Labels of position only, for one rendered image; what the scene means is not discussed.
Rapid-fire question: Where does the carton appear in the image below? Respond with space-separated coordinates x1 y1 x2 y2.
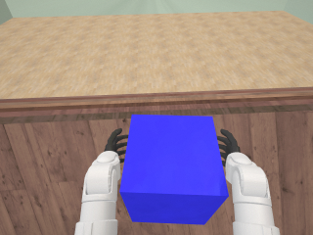
119 115 229 225

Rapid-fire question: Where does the robot left forearm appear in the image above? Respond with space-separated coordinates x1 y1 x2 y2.
74 151 121 235

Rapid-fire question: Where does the robot right forearm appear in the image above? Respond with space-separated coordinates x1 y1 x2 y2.
225 152 281 235

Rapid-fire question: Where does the left robot hand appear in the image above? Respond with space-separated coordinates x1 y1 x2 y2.
104 128 129 164

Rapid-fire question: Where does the right robot hand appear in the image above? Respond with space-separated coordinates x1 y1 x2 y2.
216 128 241 167

